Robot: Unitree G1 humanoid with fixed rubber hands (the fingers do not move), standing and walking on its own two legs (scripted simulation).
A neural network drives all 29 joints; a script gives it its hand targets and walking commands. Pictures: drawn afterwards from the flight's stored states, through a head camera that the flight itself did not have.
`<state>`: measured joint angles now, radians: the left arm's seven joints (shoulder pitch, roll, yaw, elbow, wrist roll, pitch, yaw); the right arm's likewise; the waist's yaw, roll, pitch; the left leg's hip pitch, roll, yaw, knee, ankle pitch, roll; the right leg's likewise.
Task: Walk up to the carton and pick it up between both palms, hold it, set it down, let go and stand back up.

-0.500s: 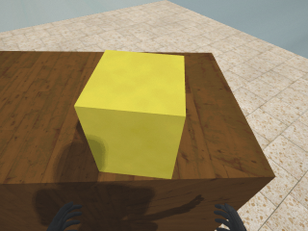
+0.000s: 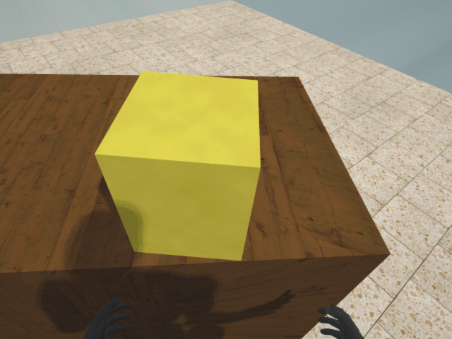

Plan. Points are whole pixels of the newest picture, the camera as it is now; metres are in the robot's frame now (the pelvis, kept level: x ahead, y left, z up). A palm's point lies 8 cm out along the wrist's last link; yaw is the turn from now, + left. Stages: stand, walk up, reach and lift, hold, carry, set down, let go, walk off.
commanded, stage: let go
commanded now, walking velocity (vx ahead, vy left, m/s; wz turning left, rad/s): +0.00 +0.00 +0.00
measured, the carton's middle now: (193, 169) +0.40 +0.06 +0.11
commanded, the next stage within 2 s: stand in 0.16 s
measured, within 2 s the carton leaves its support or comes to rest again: neither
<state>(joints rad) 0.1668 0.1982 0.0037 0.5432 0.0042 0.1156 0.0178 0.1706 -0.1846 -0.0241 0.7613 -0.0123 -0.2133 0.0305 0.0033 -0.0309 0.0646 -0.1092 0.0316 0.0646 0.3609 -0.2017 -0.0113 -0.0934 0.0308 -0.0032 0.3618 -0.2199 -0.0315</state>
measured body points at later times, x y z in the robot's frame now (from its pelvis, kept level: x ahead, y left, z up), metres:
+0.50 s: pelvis +0.00 +0.01 -0.01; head +0.00 +0.01 +0.44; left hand +0.07 +0.28 -0.12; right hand +0.07 -0.25 -0.13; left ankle +0.00 +0.12 -0.75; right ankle -0.01 -0.10 -0.75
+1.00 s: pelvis -0.03 +0.03 -0.01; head -0.04 +0.02 +0.44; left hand +0.00 +0.28 -0.14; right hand +0.00 -0.23 -0.15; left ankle +0.00 +0.12 -0.75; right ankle -0.01 -0.10 -0.75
